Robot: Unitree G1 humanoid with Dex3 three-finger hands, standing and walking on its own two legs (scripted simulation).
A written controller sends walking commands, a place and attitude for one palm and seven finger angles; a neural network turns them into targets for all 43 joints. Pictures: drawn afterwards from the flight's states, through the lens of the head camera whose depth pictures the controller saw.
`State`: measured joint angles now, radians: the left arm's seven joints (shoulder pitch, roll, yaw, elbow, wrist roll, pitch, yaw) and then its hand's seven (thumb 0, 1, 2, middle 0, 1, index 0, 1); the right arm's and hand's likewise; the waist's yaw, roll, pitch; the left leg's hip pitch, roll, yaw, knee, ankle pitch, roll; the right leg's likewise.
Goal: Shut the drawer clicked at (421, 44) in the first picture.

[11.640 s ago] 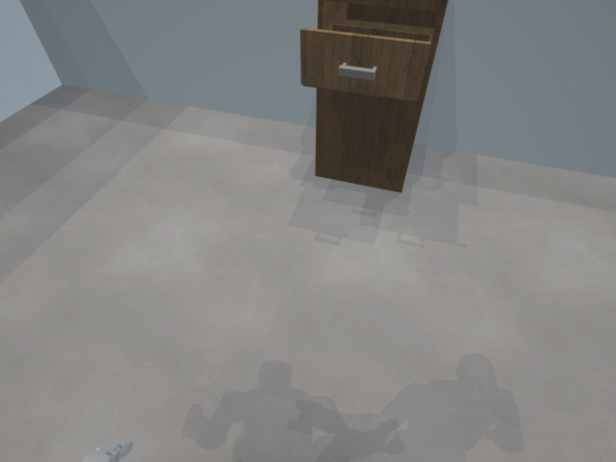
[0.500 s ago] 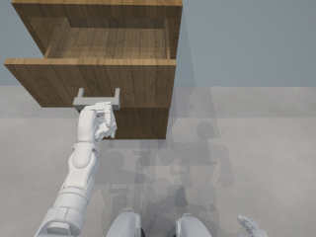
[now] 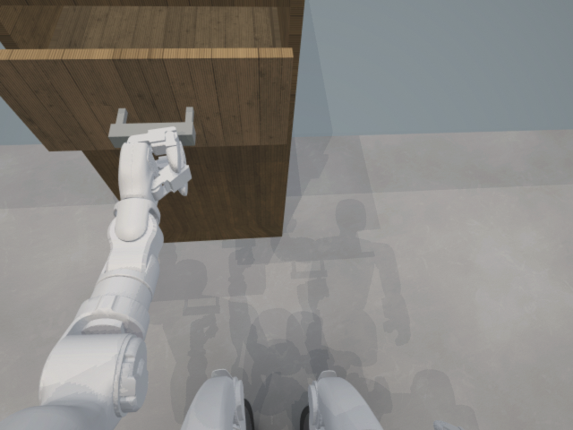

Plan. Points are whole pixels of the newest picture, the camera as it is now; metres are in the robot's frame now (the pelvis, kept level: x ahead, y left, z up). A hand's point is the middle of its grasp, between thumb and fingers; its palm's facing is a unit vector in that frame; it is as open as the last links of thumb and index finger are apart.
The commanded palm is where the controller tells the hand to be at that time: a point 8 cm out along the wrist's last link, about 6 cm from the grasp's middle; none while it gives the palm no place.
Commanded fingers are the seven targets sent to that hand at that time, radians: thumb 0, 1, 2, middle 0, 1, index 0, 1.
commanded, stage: push the drawer shut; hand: left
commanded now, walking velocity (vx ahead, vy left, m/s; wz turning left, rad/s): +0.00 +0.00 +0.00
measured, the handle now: (155, 124) +0.54 +0.17 +0.05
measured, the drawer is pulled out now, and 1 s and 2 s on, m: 0.11 0.00 0.00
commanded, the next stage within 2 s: pull the fist back off the drawer in 1.38 s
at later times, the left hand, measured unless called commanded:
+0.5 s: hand (185, 137) +0.52 +0.12 +0.05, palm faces +0.03 -1.00 -0.02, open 3.4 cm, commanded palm +0.50 +0.17 +0.05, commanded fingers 0.00 0.90 0.90 -1.40 -1.60 -1.40 -1.60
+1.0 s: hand (187, 109) +0.57 +0.12 +0.05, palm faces +0.03 -1.00 -0.02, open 3.4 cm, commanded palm +0.56 +0.16 +0.05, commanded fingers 0.00 0.90 0.90 -1.40 -1.60 -1.40 -1.60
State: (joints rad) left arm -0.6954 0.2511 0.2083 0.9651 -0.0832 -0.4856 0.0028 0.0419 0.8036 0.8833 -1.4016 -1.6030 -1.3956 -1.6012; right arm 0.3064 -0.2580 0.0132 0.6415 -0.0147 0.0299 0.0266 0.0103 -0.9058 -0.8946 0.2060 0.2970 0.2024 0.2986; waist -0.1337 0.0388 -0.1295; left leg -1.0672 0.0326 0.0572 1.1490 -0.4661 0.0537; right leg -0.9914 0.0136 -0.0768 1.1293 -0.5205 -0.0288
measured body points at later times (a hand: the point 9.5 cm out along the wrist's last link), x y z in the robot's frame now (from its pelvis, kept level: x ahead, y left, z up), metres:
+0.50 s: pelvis +0.01 +0.00 +0.00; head +0.15 +0.01 +0.42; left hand +0.51 +0.18 +0.05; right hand +0.01 -0.26 -0.12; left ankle +0.04 +0.09 -0.65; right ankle +0.01 -0.11 -0.65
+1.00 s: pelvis +0.00 +0.01 -0.01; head +0.17 +0.02 +0.40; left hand +0.57 +0.18 +0.05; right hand -0.04 -0.25 -0.12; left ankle +0.04 +0.09 -0.65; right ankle +0.01 -0.11 -0.65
